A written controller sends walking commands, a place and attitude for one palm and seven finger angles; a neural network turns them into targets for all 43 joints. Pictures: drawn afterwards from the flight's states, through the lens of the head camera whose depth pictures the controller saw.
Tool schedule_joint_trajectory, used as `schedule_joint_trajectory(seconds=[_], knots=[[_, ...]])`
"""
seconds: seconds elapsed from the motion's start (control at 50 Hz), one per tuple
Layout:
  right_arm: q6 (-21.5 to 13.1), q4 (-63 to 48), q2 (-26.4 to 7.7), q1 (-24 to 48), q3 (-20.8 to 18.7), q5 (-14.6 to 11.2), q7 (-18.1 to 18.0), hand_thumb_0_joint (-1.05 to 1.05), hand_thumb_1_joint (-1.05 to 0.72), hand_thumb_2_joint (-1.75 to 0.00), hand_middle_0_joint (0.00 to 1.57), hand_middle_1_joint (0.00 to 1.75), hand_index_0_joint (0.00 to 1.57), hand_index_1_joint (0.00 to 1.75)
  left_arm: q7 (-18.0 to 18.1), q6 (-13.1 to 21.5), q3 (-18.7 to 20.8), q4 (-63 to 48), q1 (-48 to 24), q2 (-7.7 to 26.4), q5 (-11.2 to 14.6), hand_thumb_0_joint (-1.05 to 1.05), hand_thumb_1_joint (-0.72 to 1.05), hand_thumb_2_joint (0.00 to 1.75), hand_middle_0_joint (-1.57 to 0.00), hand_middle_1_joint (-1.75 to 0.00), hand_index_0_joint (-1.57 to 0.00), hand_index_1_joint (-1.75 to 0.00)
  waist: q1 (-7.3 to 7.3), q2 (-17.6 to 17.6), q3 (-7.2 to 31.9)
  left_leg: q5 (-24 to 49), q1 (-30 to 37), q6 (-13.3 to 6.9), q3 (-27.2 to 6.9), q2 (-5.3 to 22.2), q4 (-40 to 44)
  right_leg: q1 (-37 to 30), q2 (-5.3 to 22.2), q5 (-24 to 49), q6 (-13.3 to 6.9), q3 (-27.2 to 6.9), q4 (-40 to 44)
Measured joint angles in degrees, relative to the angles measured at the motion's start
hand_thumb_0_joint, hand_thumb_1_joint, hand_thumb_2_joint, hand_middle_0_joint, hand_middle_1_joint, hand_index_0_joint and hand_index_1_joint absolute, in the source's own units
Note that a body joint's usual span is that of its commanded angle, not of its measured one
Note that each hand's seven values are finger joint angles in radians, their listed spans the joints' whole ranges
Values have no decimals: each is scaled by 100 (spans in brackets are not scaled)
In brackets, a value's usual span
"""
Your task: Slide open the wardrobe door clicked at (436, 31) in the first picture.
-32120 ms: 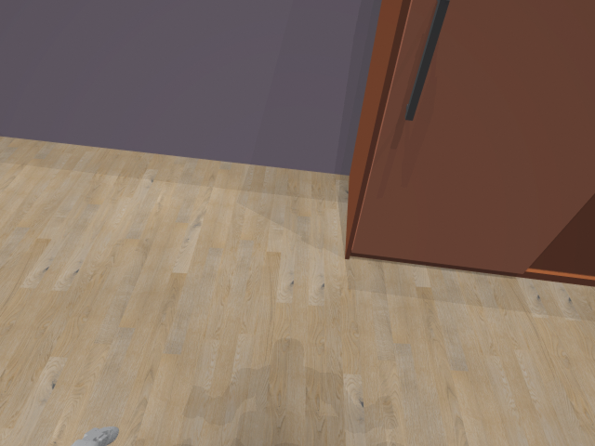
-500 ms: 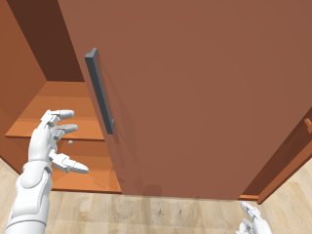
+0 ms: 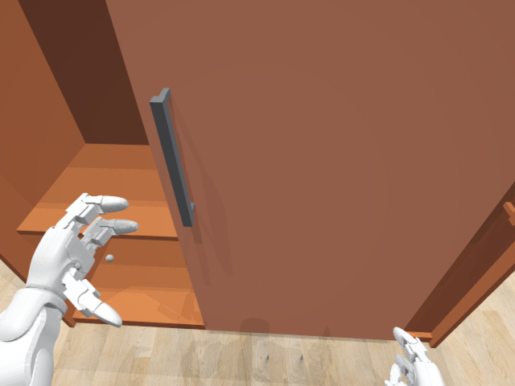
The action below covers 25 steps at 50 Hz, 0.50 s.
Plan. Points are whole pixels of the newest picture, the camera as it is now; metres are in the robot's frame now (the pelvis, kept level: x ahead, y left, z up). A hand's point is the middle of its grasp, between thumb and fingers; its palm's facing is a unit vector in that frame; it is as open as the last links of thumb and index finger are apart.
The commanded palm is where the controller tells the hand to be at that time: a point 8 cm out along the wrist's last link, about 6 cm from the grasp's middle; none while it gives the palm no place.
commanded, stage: draw the hand back to the body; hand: left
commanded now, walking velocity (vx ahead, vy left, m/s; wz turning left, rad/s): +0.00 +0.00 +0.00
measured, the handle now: (178, 165) +0.46 +0.20 +0.11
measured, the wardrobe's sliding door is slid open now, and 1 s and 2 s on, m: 0.53 0.53 0.53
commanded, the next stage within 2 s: step back with the hand held close in 1.38 s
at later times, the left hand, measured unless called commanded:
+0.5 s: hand (55, 276) +0.20 +0.27 +0.15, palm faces +0.37 -0.90 -0.25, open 13.6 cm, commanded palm +0.15 +0.30 +0.16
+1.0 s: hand (36, 258) +0.20 +0.27 +0.19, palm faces +0.46 -0.81 -0.36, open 8.8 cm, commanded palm +0.15 +0.31 +0.19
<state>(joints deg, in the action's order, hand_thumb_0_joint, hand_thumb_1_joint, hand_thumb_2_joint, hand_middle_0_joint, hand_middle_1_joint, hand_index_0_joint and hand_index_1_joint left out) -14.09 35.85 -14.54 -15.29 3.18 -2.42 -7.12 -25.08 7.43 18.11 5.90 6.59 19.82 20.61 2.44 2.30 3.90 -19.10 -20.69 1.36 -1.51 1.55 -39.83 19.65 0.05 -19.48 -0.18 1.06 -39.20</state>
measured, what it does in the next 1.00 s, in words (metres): stands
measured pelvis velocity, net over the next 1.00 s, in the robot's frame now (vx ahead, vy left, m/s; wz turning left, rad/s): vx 0.01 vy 0.01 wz -0.02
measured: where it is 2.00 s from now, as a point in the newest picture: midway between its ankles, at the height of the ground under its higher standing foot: outside the picture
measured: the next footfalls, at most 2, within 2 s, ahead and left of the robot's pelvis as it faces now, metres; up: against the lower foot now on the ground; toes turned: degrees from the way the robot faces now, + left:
none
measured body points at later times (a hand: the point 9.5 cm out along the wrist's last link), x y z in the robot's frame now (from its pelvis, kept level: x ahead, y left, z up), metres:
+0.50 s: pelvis -0.01 +0.01 +0.01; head -0.04 +0.01 +0.46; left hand +0.17 +0.31 +0.17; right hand +0.18 -0.19 -0.05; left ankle +0.02 +0.14 -0.72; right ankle +0.01 -0.12 -0.72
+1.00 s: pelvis +0.01 +0.01 +0.02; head -0.02 +0.00 +0.47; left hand +0.17 +0.32 +0.21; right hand +0.20 -0.21 -0.05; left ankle +0.02 +0.14 -0.72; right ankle +0.01 -0.12 -0.72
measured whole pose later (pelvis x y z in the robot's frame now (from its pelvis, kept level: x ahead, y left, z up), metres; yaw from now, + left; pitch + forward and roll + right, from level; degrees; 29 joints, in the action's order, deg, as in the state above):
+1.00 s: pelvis +0.01 +0.01 +0.02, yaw -1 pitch -6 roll +0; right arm -10.6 38.7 -12.9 -11.7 1.2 1.2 -5.4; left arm 5.0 5.2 19.4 -21.9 25.4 19.3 4.0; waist 5.1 2.6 -0.9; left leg -13.4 -4.8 0.4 0.3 0.9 -24.3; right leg 4.3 0.8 -13.3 0.9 -0.4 -23.6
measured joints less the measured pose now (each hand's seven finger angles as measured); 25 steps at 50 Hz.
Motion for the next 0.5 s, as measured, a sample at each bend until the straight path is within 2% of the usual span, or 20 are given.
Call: schedule_joint_trajectory(seconds=[0.06,0.12,0.22,0.32,0.36,0.42,0.5], knots=[[-66,-112,-8,-73,-27,-31,67,1,-90,-90,21,30,20,30,40,-225,223,-236,209,18,172,-1,-55,20,-26,-115,-26,-115,-7,-12,65,13,87,-23,63,-13,71,-56,14,17,26,-62,45],[-120,-213,-40,-128,-51,-54,134,1,-90,-90,21,30,20,30,161,-448,339,-567,523,-51,214,-1,-55,20,-26,-115,-26,-115,25,-13,89,25,143,-47,85,-28,103,-115,30,38,51,-82,89],[-231,-254,-92,-108,-65,-39,146,1,-90,-90,21,30,20,30,376,-678,100,-1216,940,-224,14,-1,-55,20,-25,-115,-25,-115,126,-1,-16,48,193,-88,22,-72,75,-237,71,77,89,-19,147],[-347,-164,-24,16,13,-8,94,1,-90,-90,21,30,20,30,498,-624,-46,-1643,991,-224,-104,-1,-52,21,-25,-113,-25,-113,183,-31,-95,105,245,-97,-52,-97,85,-345,93,135,97,55,213],[-321,-87,51,105,35,73,55,1,-90,-90,21,30,20,30,1053,-573,-113,-1788,930,-111,-519,-1,-49,23,-26,-111,-25,-111,220,-52,-161,157,348,-88,-48,-83,181,-448,79,196,97,49,321],[-225,-21,161,251,71,154,33,1,-90,-90,21,30,20,30,1933,-490,-113,-1903,898,-92,-944,-1,-42,26,-26,-107,-25,-107,204,-70,-287,283,494,-87,-33,-77,397,-587,72,331,94,36,535],[-88,28,234,323,82,232,79,1,-90,-90,21,30,20,30,2589,-424,-161,-2103,1177,-188,-1302,-1,-30,32,-25,-100,-25,-100,188,-42,-418,420,698,-101,39,-92,684,-743,90,463,106,-32,770]])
